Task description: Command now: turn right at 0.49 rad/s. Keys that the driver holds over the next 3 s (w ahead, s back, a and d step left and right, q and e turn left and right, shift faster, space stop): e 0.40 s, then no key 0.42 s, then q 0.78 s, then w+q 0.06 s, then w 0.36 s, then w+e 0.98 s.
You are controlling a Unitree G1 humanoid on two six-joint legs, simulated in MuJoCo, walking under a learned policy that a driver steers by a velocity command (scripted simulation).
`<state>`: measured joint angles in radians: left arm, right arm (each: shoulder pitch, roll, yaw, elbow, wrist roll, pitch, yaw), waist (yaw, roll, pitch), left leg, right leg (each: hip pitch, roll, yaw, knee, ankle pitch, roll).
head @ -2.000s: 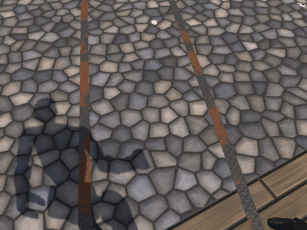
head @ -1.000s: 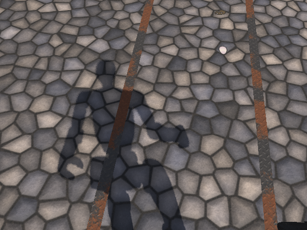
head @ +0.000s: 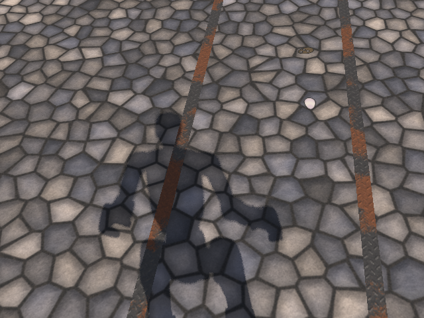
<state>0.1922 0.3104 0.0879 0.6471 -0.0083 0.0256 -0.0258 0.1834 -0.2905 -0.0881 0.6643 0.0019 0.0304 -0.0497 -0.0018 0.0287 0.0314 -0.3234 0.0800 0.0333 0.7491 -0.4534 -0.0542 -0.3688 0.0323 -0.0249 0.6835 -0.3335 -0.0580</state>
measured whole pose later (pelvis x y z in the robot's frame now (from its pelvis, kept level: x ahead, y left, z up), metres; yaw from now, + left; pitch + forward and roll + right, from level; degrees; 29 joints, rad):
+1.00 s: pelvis -0.02 +0.00 +0.02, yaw -16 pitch -1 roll -1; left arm 0.20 0.24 0.04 0.66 0.02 0.03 0.03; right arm 0.20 -0.28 -0.03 0.76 0.01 0.00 0.00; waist -0.03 0.03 0.03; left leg -0.28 0.02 -0.08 0.59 -0.29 -0.04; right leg -0.21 0.02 0.01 0.54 -0.32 -0.01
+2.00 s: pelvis +0.08 +0.02 +0.03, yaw +10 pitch +1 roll +0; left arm 0.38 0.25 0.05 0.79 -0.01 -0.08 0.01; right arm 0.23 -0.31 -0.05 0.65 0.01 -0.04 0.00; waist 0.05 0.05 -0.01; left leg -0.57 0.01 -0.06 0.96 -0.25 -0.01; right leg -0.07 0.02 0.04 0.32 -0.27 -0.03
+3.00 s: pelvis +0.59 +0.04 +0.03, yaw -19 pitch +1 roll +0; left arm 0.32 0.29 0.05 0.67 -0.01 -0.05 -0.01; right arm 0.10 -0.32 -0.04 0.67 -0.02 -0.09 0.00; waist 0.05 0.03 0.06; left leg -0.66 0.10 -0.09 0.90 -0.16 -0.06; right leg -0.19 0.11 0.08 0.36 -0.17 -0.10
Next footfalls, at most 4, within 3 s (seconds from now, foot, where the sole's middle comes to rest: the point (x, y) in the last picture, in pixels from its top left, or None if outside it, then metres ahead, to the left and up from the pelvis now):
0.50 left None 0.07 0.13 -0.75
0.80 right None -0.03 -0.12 -0.75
1.22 left None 0.05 0.12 -0.75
1.80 right None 0.07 -0.09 -0.75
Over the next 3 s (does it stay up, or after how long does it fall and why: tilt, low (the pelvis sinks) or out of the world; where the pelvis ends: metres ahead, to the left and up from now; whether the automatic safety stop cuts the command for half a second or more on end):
stays up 0.59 0.04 0.03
